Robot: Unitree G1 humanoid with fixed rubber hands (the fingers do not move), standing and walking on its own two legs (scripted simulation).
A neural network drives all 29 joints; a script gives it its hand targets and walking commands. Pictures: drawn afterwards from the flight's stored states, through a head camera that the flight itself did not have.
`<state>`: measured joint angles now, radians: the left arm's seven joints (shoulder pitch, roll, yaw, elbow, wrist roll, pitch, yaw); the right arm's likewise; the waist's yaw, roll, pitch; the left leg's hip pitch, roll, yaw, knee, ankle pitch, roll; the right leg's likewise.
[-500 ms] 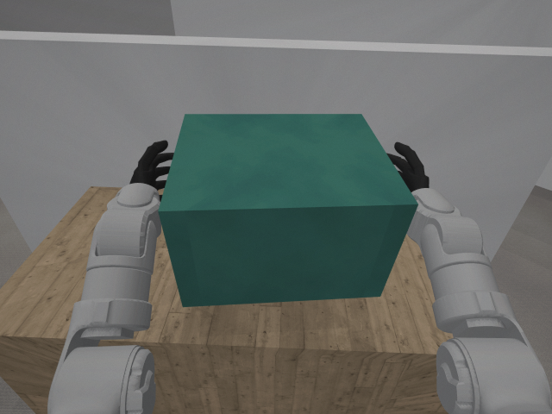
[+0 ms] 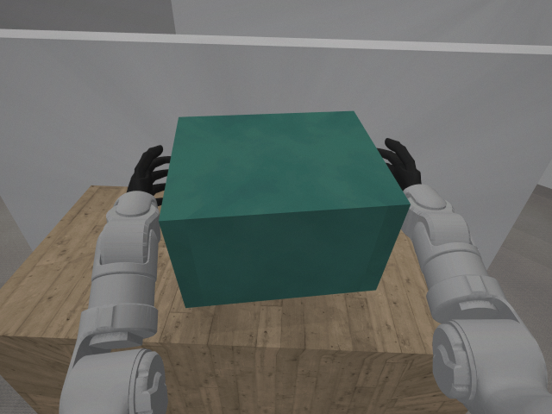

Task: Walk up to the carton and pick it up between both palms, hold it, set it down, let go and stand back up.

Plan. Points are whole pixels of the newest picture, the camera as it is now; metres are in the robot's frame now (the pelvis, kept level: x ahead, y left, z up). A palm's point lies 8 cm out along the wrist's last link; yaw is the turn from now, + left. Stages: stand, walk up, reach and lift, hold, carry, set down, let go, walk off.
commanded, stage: set down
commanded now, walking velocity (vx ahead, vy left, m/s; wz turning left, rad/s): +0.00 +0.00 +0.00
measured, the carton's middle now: (275, 202) +0.40 +0.03 +0.17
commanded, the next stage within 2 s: none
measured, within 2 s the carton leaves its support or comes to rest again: neither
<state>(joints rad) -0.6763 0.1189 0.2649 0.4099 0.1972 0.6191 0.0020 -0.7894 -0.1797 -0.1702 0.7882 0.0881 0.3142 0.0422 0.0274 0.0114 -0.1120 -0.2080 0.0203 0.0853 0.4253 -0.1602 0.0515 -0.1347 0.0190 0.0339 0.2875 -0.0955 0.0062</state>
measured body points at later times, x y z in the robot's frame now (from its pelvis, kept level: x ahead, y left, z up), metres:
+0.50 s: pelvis +0.02 +0.00 +0.00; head -0.02 +0.01 +0.45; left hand +0.40 +0.21 +0.15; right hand +0.43 -0.17 +0.15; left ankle +0.05 +0.08 -0.74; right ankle +0.05 -0.14 -0.74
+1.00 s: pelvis +0.02 +0.00 +0.00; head +0.00 +0.01 +0.45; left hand +0.40 +0.21 +0.11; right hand +0.43 -0.17 +0.12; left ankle +0.05 +0.08 -0.74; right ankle +0.05 -0.14 -0.74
